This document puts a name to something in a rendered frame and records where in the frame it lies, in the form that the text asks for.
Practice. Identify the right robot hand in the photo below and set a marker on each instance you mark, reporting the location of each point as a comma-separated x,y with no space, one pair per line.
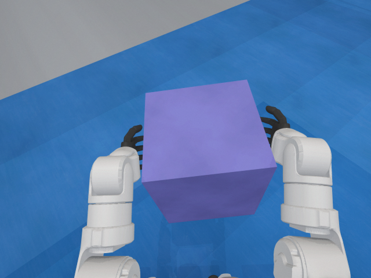
280,123

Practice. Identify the robot left forearm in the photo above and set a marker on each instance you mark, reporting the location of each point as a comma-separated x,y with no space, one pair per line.
109,225

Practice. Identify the left robot hand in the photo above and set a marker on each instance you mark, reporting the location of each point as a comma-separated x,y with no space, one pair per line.
130,140

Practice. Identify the left robot upper arm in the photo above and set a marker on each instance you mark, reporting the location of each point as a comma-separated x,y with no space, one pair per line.
109,267

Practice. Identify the carton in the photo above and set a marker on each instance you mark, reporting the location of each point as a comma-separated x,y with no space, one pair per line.
205,152

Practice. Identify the robot right forearm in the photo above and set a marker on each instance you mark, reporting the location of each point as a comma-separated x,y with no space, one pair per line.
307,174

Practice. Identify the right robot upper arm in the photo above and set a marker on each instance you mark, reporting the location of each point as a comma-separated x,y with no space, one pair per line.
308,257

